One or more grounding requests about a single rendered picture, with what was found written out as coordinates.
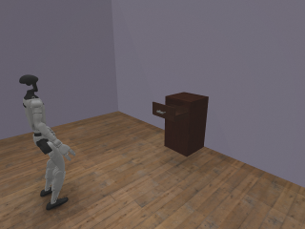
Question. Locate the robot right forearm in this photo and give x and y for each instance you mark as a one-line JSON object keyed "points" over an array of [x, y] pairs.
{"points": [[48, 135]]}

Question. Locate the robot left thigh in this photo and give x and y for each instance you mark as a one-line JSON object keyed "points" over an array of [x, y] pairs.
{"points": [[50, 164]]}

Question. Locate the right robot hand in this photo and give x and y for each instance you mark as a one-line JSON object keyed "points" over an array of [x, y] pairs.
{"points": [[64, 149]]}

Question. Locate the right robot upper arm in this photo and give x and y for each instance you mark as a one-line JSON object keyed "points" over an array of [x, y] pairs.
{"points": [[36, 106]]}

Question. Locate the robot torso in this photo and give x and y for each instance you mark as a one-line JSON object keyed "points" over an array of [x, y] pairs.
{"points": [[37, 136]]}

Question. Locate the cabinet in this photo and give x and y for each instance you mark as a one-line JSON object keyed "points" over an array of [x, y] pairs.
{"points": [[187, 136]]}

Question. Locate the drawer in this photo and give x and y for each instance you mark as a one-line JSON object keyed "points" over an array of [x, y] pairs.
{"points": [[173, 112]]}

